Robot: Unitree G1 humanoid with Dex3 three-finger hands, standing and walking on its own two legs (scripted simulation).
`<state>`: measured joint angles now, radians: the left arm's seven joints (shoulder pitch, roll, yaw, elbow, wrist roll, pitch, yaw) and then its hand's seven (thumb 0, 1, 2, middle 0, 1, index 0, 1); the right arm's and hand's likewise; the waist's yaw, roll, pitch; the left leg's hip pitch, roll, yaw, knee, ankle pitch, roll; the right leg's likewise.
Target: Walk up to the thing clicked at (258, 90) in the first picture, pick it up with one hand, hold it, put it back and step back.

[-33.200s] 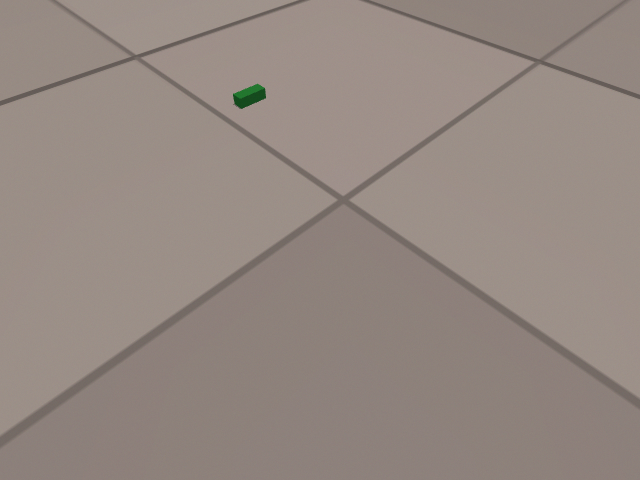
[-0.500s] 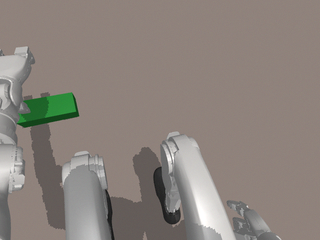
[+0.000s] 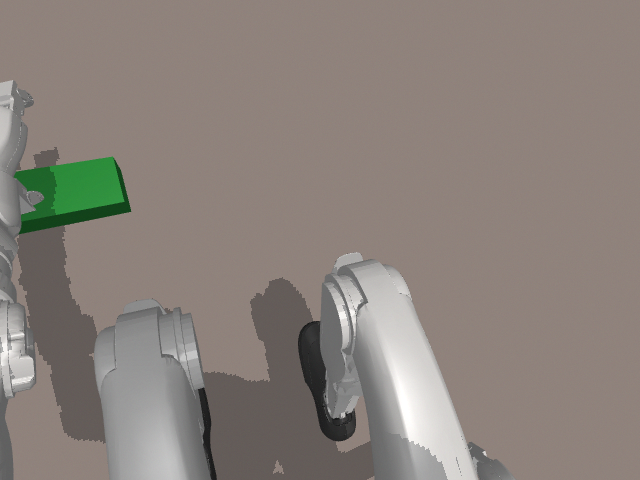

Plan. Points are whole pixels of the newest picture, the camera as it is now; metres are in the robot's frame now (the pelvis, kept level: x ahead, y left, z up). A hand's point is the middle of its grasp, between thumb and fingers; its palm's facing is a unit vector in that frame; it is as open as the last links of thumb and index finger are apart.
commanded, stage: home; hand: left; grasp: from above
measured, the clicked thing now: (57, 196) +0.50 +0.28 -0.30
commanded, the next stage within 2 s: none
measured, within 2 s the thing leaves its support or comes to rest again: neither
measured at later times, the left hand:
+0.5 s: hand out of the picture +0.33 +0.25 +0.06, palm faces -0.12 -0.84 -0.53, open 7.6 cm
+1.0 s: hand out of the picture +0.26 +0.21 +0.27, palm faces +0.18 -0.96 -0.20, open 7.4 cm
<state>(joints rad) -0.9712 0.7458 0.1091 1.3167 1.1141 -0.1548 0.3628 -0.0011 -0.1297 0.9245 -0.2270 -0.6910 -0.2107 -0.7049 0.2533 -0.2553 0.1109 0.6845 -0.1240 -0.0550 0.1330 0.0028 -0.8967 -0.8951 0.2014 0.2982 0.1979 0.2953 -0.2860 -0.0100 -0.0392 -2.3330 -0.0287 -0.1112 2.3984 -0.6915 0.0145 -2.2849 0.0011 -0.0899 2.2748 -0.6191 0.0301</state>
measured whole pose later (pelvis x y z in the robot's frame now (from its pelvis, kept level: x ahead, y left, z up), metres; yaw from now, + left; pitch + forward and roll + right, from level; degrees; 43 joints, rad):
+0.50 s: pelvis +0.01 +0.00 +0.17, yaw +5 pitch +32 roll -5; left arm -0.26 0.40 0.06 0.50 0.29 0.14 0.04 0.01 0.84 0.91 -0.21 -0.32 -0.21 -0.33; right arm 0.11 -0.28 -0.01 0.57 0.03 -0.03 0.04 0.01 -0.91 -0.90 0.20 0.30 0.20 0.30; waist -0.09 0.03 -0.21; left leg -1.75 -0.02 -0.07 1.85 -0.66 0.01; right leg -1.72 0.00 -0.05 1.77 -0.61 0.02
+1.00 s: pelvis +0.07 +0.00 +0.34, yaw +7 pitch +18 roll -3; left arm 0.29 0.23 0.06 0.07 -0.07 0.39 0.07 0.01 0.90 0.90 -0.20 -0.30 -0.20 -0.30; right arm 0.26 -0.21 0.06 0.54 0.04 -0.13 -0.15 0.01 -0.91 -0.90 0.20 0.30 0.20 0.30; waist -0.08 0.03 -0.18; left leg -0.96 0.01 -0.07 1.21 -0.55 0.00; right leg -0.94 0.02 -0.05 1.13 -0.50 0.00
